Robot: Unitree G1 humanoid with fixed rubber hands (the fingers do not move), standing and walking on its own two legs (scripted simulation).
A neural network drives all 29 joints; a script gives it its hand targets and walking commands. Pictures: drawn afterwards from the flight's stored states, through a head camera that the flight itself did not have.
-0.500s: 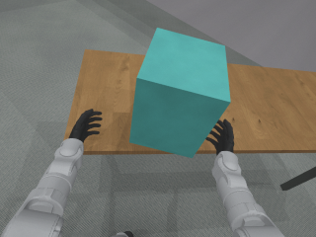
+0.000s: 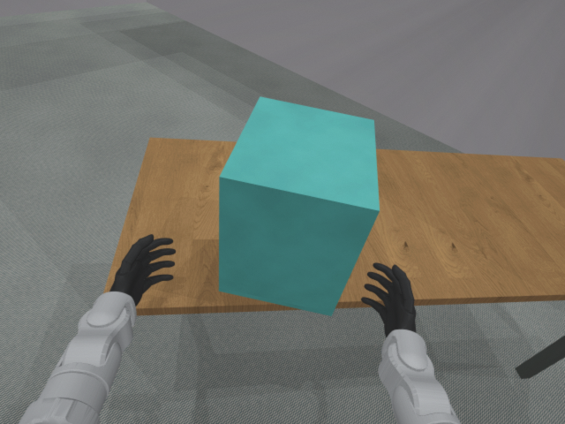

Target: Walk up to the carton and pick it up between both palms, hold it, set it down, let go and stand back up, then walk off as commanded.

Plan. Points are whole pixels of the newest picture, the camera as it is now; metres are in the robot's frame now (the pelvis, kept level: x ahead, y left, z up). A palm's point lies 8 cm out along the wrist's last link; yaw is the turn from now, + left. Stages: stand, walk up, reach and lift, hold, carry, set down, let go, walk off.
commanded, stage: set down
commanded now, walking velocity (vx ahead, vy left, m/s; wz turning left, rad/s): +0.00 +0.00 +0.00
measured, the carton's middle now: (295, 206) +0.49 -0.04 +0.03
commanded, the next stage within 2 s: none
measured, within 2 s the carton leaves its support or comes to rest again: neither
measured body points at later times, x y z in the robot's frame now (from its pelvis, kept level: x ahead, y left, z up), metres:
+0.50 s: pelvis +0.01 -0.01 +0.00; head -0.01 +0.02 +0.45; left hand +0.27 +0.22 -0.01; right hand +0.22 -0.19 +0.02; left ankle +0.07 +0.06 -0.73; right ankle -0.01 -0.15 -0.73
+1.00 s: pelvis +0.03 -0.02 +0.00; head +0.03 +0.00 +0.45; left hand +0.25 +0.22 -0.04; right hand +0.22 -0.21 +0.00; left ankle +0.07 +0.06 -0.73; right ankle -0.01 -0.15 -0.73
